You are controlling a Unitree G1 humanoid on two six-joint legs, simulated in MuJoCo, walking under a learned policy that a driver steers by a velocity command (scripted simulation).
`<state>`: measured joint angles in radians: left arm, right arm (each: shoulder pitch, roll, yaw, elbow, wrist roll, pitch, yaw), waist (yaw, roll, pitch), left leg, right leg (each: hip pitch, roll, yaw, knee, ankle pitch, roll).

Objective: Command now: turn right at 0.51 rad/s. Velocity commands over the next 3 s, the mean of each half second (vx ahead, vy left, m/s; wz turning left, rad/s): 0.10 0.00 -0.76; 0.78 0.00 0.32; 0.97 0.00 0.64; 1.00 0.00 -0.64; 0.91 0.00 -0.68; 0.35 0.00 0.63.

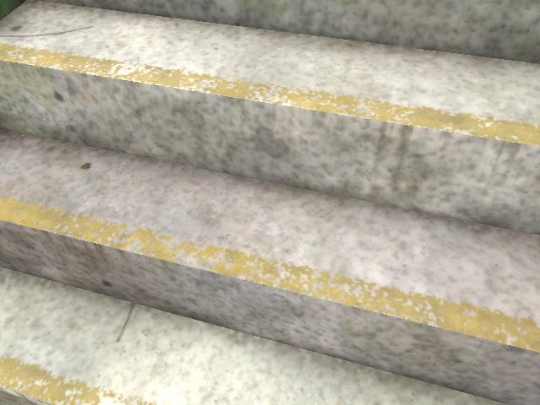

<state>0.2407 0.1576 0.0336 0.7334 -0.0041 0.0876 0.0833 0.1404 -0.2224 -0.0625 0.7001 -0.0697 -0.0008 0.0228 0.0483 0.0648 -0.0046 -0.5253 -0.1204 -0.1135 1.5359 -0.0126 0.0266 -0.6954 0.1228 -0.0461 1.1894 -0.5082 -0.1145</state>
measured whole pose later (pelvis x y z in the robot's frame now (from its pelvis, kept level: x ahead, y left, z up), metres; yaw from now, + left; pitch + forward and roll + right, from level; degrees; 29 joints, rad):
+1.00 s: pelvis +0.31 -0.07 +0.23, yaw -10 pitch +3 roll -4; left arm 0.15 0.22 0.07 0.82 0.04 -0.08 0.06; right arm 0.24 -0.20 -0.10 0.72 -0.05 -0.12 0.04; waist -0.05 0.02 -0.08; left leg -0.85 -0.08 -0.12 2.02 0.00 0.19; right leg -0.55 -0.10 -0.23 1.03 -0.51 0.00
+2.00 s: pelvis +0.93 -0.03 +0.70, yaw -12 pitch +6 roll +2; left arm 0.43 0.23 0.06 0.99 -0.03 -0.10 0.03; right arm -0.17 0.04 0.13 0.35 -0.04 -0.10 -0.05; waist 0.02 -0.09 -0.06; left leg -1.35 0.06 0.02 1.82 -0.43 0.10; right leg -0.13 0.13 0.12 0.37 -0.26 -0.17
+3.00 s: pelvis +1.44 -0.19 +1.16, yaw -11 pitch +1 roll +1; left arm 0.26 0.23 0.06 0.74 0.05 -0.08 -0.04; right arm 0.14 -0.20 -0.04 0.63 -0.02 0.08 -0.03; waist 0.00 0.01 -0.03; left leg -0.81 -0.12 0.13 1.37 -0.59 0.18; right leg -0.45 -0.10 0.00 1.40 -0.02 -0.07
